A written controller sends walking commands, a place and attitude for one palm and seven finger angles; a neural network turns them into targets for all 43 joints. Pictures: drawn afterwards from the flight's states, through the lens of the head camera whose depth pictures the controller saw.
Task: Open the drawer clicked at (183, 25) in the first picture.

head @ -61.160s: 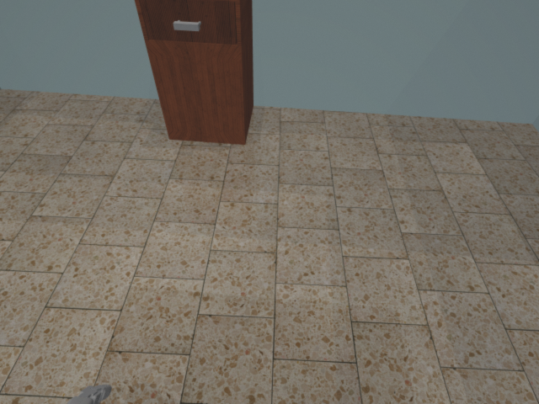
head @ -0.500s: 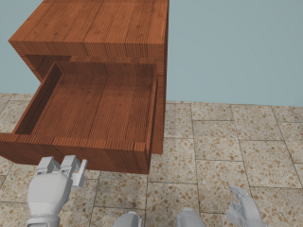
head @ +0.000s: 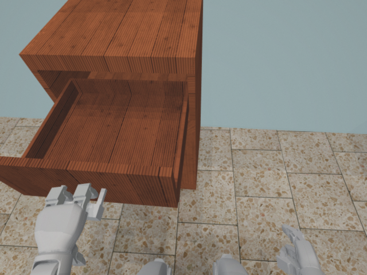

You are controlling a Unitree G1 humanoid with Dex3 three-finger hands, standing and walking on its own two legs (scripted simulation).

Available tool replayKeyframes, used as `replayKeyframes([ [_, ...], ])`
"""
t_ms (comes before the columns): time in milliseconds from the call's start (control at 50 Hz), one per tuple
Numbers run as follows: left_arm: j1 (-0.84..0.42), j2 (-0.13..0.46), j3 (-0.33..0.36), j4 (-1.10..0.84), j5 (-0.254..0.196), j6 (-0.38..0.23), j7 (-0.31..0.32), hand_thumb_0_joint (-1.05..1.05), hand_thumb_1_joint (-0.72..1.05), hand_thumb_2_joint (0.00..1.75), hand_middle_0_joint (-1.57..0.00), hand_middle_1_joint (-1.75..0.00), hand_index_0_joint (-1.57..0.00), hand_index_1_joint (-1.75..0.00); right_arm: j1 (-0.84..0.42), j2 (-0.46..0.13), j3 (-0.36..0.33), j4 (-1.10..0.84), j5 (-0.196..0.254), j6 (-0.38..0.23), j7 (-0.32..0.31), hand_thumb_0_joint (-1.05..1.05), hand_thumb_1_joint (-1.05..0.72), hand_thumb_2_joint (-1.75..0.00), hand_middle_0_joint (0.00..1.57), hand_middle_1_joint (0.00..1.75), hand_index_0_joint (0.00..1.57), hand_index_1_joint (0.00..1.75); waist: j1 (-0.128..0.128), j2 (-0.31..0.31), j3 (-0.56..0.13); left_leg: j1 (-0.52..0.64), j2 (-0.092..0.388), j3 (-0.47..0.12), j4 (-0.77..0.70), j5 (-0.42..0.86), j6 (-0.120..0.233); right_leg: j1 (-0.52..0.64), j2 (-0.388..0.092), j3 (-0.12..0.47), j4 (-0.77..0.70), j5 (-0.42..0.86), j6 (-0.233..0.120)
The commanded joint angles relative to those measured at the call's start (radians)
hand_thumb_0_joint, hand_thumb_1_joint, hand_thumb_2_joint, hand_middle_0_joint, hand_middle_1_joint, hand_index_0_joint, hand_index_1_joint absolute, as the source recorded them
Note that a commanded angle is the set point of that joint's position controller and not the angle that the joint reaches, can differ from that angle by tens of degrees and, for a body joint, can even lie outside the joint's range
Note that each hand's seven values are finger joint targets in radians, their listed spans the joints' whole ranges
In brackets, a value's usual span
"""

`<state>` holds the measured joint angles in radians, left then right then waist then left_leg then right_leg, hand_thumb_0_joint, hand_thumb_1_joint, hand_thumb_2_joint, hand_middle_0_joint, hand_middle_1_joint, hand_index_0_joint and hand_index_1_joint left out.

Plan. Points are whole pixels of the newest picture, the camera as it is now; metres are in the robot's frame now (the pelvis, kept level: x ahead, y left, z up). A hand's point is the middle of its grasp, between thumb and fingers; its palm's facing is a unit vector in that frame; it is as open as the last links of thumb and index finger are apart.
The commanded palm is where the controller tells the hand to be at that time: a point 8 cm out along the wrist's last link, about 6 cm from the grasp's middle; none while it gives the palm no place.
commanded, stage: lift the hand off the handle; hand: left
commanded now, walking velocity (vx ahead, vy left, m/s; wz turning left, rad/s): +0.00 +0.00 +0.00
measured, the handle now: (79, 200) +0.27 +0.26 -0.01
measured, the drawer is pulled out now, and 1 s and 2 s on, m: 0.30 0.30 0.29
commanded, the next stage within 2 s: none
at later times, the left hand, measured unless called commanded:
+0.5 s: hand (75, 220) +0.23 +0.25 -0.01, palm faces -0.03 -0.06 -1.00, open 13.4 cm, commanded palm +0.21 +0.25 +0.05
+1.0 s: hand (69, 214) +0.23 +0.25 +0.03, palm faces +0.00 -0.07 -1.00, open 13.1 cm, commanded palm +0.22 +0.25 +0.09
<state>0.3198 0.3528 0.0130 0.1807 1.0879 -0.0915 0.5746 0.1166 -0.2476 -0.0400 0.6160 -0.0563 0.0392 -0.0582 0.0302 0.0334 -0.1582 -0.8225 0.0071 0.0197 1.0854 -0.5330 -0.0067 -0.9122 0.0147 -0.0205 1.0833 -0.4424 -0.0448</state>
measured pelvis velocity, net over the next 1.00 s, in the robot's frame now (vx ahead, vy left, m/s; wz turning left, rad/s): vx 0.02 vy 0.01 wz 0.00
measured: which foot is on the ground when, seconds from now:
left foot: down 0.00-1.00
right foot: down 0.00-1.00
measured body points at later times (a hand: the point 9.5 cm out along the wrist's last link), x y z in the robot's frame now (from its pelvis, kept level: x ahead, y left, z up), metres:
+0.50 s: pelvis +0.00 +0.00 +0.01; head +0.05 -0.02 +0.46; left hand +0.22 +0.25 +0.05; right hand +0.19 -0.23 -0.10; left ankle +0.00 +0.13 -0.66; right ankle +0.05 -0.09 -0.66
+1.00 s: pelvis +0.02 +0.01 +0.03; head +0.06 -0.01 +0.48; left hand +0.22 +0.25 +0.08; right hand +0.22 -0.21 -0.08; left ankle +0.00 +0.13 -0.66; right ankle +0.05 -0.09 -0.66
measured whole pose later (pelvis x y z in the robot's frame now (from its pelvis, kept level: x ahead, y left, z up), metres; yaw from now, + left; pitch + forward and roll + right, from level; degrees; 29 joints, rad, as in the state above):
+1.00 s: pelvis +0.02 +0.01 +0.03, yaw +0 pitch +11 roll +1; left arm 0.36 0.37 -0.05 0.06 1.06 -0.04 0.47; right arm 0.13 -0.22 -0.02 0.60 -0.05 0.05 -0.04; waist 0.05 0.05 -0.12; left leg -0.61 0.00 0.02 0.90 -0.49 0.01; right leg -0.70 0.01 -0.01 0.91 -0.40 -0.03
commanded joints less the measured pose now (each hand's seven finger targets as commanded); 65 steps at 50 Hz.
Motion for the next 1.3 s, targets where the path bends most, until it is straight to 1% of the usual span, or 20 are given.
replayKeyframes([
  [0, -0.133, 0.175, 0.093, -0.117, 0.005, 0.011, 0.042, 0.0, -0.5, 0.3, -0.3, -1.2, -0.3, -1.2, -0.084, -0.102, -0.031, -0.125, 0.003, -0.053, -0.007, 0.0, -0.9, -0.9, 0.2, 0.3, 0.2, 0.3, -0.011, -0.064, -0.184, 0.064, -0.049, -0.005, -0.132, 0.127, 0.035, 0.182, -0.002, 0.056, -0.22, 0.083, 0.005],
  [80, -0.207, 0.18, 0.075, -0.128, 0.007, 0.022, 0.034, 0.0, -0.5, 0.3, -0.3, -1.2, -0.3, -1.2, -0.08, -0.102, -0.029, -0.124, 0.004, -0.055, -0.015, 0.0, -0.9, -0.9, 0.2, 0.3, 0.2, 0.3, -0.011, -0.033, -0.234, 0.093, -0.05, -0.002, -0.135, 0.143, 0.037, 0.196, -0.003, 0.053, -0.218, 0.098, 0.005],
  [120, -0.238, 0.206, 0.09, -0.109, 0.005, 0.031, 0.03, 0.0, -0.5, 0.3, -0.3, -1.2, -0.3, -1.2, -0.078, -0.107, -0.027, -0.115, 0.006, -0.051, -0.02, 0.0, -0.9, -0.9, 0.2, 0.3, 0.2, 0.3, -0.014, -0.037, -0.226, 0.094, -0.049, -0.007, -0.142, 0.141, 0.037, 0.2, -0.001, 0.052, -0.223, 0.096, 0.004],
  [160, -0.269, 0.181, 0.058, -0.083, 0.004, 0.037, 0.021, 0.0, -0.5, 0.3, -0.3, -1.2, -0.3, -1.2, -0.071, -0.103, -0.027, -0.106, 0.009, -0.051, -0.022, 0.0, -0.9, -0.9, 0.2, 0.3, 0.2, 0.3, -0.024, -0.04, -0.203, 0.1, -0.047, -0.006, -0.149, 0.128, 0.037, 0.182, -0.002, 0.043, -0.232, 0.081, 0.006],
  [200, -0.287, 0.2, 0.063, -0.116, 0.004, 0.035, 0.015, 0.0, -0.5, 0.3, -0.3, -1.2, -0.3, -1.2, -0.072, -0.102, -0.027, -0.111, 0.009, -0.051, -0.025, 0.0, -0.9, -0.9, 0.2, 0.3, 0.2, 0.3, -0.016, -0.021, -0.225, 0.126, -0.048, -0.005, -0.159, 0.139, 0.037, 0.204, -0.001, 0.045, -0.24, 0.088, 0.005],
  [240, -0.262, 0.218, 0.083, -0.132, -0.004, 0.042, 0.011, 0.0, -0.5, 0.3, -0.3, -1.2, -0.3, -1.2, -0.074, -0.1, -0.022, -0.118, 0.01, -0.048, -0.028, 0.0, -0.9, -0.9, 0.2, 0.3, 0.2, 0.3, -0.005, -0.049, -0.254, 0.135, -0.05, -0.003, -0.169, 0.159, 0.038, 0.247, -0.002, 0.049, -0.244, 0.112, 0.008],
  [300, -0.241, 0.204, 0.072, -0.173, -0.021, 0.036, -0.003, 0.0, -0.5, 0.3, -0.3, -1.2, -0.3, -1.2, -0.079, -0.096, -0.023, -0.127, 0.015, -0.05, -0.03, 0.0, -0.9, -0.9, 0.2, 0.3, 0.2, 0.3, -0.003, -0.022, -0.232, 0.158, -0.051, -0.003, -0.19, 0.163, 0.037, 0.266, -0.003, 0.048, -0.267, 0.117, 0.006],
  [340, -0.236, 0.207, 0.08, -0.167, -0.029, 0.031, -0.008, 0.0, -0.5, 0.3, -0.3, -1.2, -0.3, -1.2, -0.084, -0.095, -0.016, -0.128, 0.015, -0.048, -0.032, 0.0, -0.9, -0.9, 0.2, 0.3, 0.2, 0.3, -0.007, -0.04, -0.206, 0.152, -0.049, -0.005, -0.197, 0.15, 0.037, 0.261, -0.002, 0.048, -0.276, 0.093, 0.009],
  [420, -0.245, 0.222, 0.097, -0.21, -0.031, 0.005, -0.011, 0.0, -0.5, 0.3, -0.3, -1.2, -0.3, -1.2, -0.085, -0.097, -0.015, -0.133, 0.011, -0.054, -0.031, 0.0, -0.9, -0.9, 0.2, 0.3, 0.2, 0.3, -0.001, 0.003, -0.209, 0.18, -0.05, -0.005, -0.212, 0.164, 0.037, 0.27, -0.003, 0.048, -0.283, 0.101, 0.001],
  [560, -0.195, 0.228, 0.12, -0.222, -0.027, -0.005, 0.004, 0.0, -0.5, 0.3, -0.3, -1.2, -0.3, -1.2, -0.082, -0.098, -0.024, -0.138, 0.009, -0.051, -0.019, 0.0, -0.9, -0.9, 0.2, 0.3, 0.2, 0.3, 0.006, 0.016, -0.191, 0.214, -0.049, -0.005, -0.233, 0.2, 0.031, 0.278, 0.004, 0.039, -0.287, 0.138, -0.003],
  [700, -0.192, 0.187, 0.074, -0.32, -0.029, 0.006, 0.008, 0.0, -0.5, 0.3, -0.3, -1.2, -0.3, -1.2, -0.079, -0.1, -0.029, -0.152, 0.006, -0.049, -0.004, 0.0, -0.9, -0.9, 0.2, 0.3, 0.2, 0.3, 0.001, 0.041, -0.231, 0.297, -0.04, -0.014, -0.259, 0.285, 0.024, 0.287, 0.01, 0.014, -0.279, 0.199, -0.006],
  [760, -0.169, 0.19, 0.076, -0.329, -0.036, 0.022, 0.001, 0.0, -0.5, 0.3, -0.3, -1.2, -0.3, -1.2, -0.08, -0.102, -0.028, -0.156, 0.009, -0.047, -0.001, 0.0, -0.9, -0.9, 0.2, 0.3, 0.2, 0.3, -0.005, -0.009, -0.204, 0.301, -0.037, -0.015, -0.271, 0.292, 0.025, 0.304, 0.01, 0.01, -0.294, 0.215, -0.002],
  [800, -0.186, 0.182, 0.062, -0.351, -0.032, 0.026, -0.005, 0.0, -0.5, 0.3, -0.3, -1.2, -0.3, -1.2, -0.079, -0.102, -0.027, -0.16, 0.006, -0.047, 0.001, 0.0, -0.9, -0.9, 0.2, 0.3, 0.2, 0.3, -0.007, -0.009, -0.207, 0.313, -0.035, -0.015, -0.278, 0.294, 0.026, 0.309, 0.007, 0.012, -0.302, 0.216, -0.001],
  [820, -0.165, 0.194, 0.071, -0.362, -0.03, 0.03, -0.009, 0.0, -0.5, 0.3, -0.3, -1.2, -0.3, -1.2, -0.081, -0.103, -0.024, -0.164, 0.006, -0.046, 0.002, 0.0, -0.9, -0.9, 0.2, 0.3, 0.2, 0.3, 0.004, 0.022, -0.219, 0.324, -0.034, -0.015, -0.288, 0.318, 0.022, 0.323, 0.007, 0.012, -0.299, 0.231, -0.006],
  [880, -0.137, 0.187, 0.061, -0.393, -0.033, 0.037, -0.022, 0.0, -0.5, 0.3, -0.3, -1.2, -0.3, -1.2, -0.079, -0.097, -0.021, -0.169, 0.007, -0.044, 0.007, 0.0, -0.9, -0.9, 0.2, 0.3, 0.2, 0.3, 0.006, 0.003, -0.21, 0.343, -0.033, -0.013, -0.296, 0.338, 0.022, 0.339, 0.007, 0.011, -0.309, 0.248, -0.004],
  [1000, -0.127, 0.198, 0.071, -0.383, -0.04, 0.049, -0.057, 0.0, -0.5, 0.3, -0.3, -1.2, -0.3, -1.2, -0.095, -0.093, -0.013, -0.172, 0.013, -0.036, 0.007, 0.0, -0.9, -0.9, 0.2, 0.3, 0.2, 0.3, 0.008, -0.008, -0.144, 0.342, -0.033, -0.014, -0.328, 0.303, 0.026, 0.368, 0.005, 0.017, -0.347, 0.233, -0.001],
  [1080, -0.134, 0.221, 0.094, -0.412, -0.049, 0.037, -0.075, 0.0, -0.5, 0.3, -0.3, -1.2, -0.3, -1.2, -0.092, -0.089, -0.012, -0.174, 0.013, -0.036, 0.005, 0.0, -0.9, -0.9, 0.2, 0.3, 0.2, 0.3, 0.017, 0.003, -0.171, 0.372, -0.035, -0.011, -0.341, 0.331, 0.028, 0.405, 0.003, 0.024, -0.358, 0.267, -0.001],
  [1120, -0.089, 0.219, 0.099, -0.439, -0.056, 0.028, -0.081, 0.0, -0.5, 0.3, -0.3, -1.2, -0.3, -1.2, -0.092, -0.087, -0.013, -0.179, 0.012, -0.037, 0.007, 0.0, -0.9, -0.9, 0.2, 0.3, 0.2, 0.3, 0.024, 0.04, -0.189, 0.397, -0.033, -0.012, -0.347, 0.38, 0.023, 0.427, 0.003, 0.025, -0.359, 0.305, -0.005],
  [1220, -0.099, 0.195, 0.079, -0.454, -0.061, 0.013, -0.089, 0.0, -0.5, 0.3, -0.3, -1.2, -0.3, -1.2, -0.094, -0.086, -0.014, -0.175, 0.01, -0.042, 0.016, 0.0, -0.9, -0.9, 0.2, 0.3, 0.2, 0.3, 0.009, 0.022, -0.142, 0.404, -0.027, -0.015, -0.355, 0.389, 0.021, 0.407, 0.004, 0.022, -0.372, 0.302, -0.002],
  [1280, -0.076, 0.215, 0.1, -0.455, -0.06, 0.018, -0.095, 0.0, -0.5, 0.3, -0.3, -1.2, -0.3, -1.2, -0.093, -0.086, -0.015, -0.177, 0.011, -0.038, 0.018, 0.0, -0.9, -0.9, 0.2, 0.3, 0.2, 0.3, 0.019, 0.0, -0.149, 0.402, -0.03, -0.011, -0.363, 0.374, 0.025, 0.434, 0.001, 0.028, -0.381, 0.311, 0.001],
])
